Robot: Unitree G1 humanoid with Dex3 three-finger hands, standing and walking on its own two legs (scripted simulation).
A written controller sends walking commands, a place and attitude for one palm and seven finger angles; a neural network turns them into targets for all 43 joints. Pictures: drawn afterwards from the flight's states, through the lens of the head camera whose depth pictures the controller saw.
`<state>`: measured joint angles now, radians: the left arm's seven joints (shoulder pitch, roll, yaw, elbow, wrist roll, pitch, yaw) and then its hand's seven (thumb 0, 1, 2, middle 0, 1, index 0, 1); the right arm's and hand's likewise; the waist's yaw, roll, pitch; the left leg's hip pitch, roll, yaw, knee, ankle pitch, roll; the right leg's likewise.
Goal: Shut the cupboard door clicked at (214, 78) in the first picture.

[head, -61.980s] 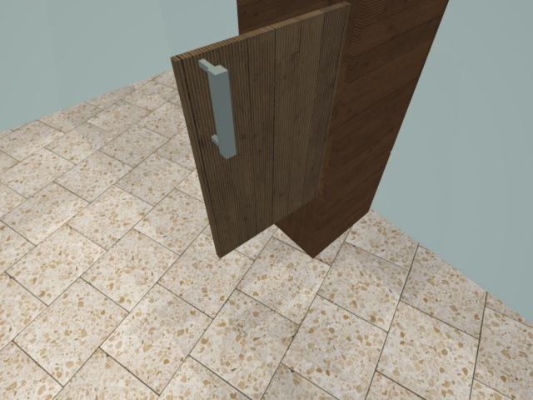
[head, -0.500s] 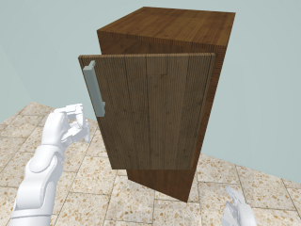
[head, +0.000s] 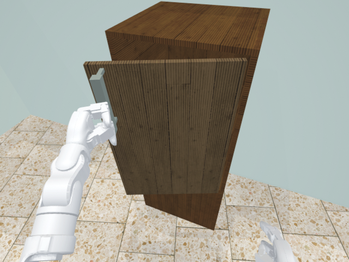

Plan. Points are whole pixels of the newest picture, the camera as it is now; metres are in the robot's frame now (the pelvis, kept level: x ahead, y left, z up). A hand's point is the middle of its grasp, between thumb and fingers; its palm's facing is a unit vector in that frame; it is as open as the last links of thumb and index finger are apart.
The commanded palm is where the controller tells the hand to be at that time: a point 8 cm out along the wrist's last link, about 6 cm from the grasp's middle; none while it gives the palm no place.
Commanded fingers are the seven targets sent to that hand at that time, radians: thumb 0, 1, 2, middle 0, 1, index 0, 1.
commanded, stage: bring the fist close to the handle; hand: left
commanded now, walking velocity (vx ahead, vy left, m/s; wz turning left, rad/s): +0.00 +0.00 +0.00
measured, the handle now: (107, 102) +0.45 +0.21 +0.17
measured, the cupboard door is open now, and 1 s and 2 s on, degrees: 22 16 5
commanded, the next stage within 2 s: push the door shut along its arc in 0.38 s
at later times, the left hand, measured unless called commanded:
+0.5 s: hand (109, 127) +0.35 +0.17 +0.17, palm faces +0.09 -1.00 -0.02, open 3.1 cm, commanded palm +0.32 +0.22 +0.17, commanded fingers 0.00 0.90 0.90 -1.30 -1.50 -1.30 -1.50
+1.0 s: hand (117, 110) +0.41 +0.17 +0.17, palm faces -0.02 -1.00 -0.04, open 3.1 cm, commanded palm +0.40 +0.21 +0.17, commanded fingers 0.00 0.90 0.90 -1.30 -1.50 -1.30 -1.50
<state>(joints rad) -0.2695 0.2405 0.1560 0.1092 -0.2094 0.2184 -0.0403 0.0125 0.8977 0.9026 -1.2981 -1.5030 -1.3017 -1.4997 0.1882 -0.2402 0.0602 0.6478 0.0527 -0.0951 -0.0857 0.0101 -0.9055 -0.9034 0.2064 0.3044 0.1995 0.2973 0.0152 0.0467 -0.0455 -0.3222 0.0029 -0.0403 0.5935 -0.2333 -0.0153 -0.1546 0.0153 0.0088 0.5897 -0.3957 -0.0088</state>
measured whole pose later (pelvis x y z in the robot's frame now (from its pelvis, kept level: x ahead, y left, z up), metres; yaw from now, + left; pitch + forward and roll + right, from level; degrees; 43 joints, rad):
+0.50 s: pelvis +0.00 +0.00 +0.00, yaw -1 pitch -1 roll +0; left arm -0.27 0.25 0.19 0.16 -0.21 0.18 -0.06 0.01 0.90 0.90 -1.30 -1.50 -1.30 -1.50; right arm 0.20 -0.25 0.04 0.64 0.06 -0.07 -0.08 0.01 -0.91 -0.90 0.21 0.30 0.20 0.30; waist 0.01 0.05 -0.05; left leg -0.32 0.01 -0.03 0.59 -0.24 -0.02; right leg -0.16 0.02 0.02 0.58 -0.39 -0.01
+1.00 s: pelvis +0.00 +0.01 +0.00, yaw +0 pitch +1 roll -1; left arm -0.59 0.34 0.20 0.57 -0.20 0.08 -0.18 0.01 0.90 0.91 -1.31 -1.50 -1.30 -1.50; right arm 0.27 -0.27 0.03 0.66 0.06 -0.05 -0.08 0.01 -0.91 -0.90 0.21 0.30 0.20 0.30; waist -0.04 0.04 -0.04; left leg -0.41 0.00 -0.04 0.63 -0.24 -0.01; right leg -0.23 0.02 0.01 0.61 -0.40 0.00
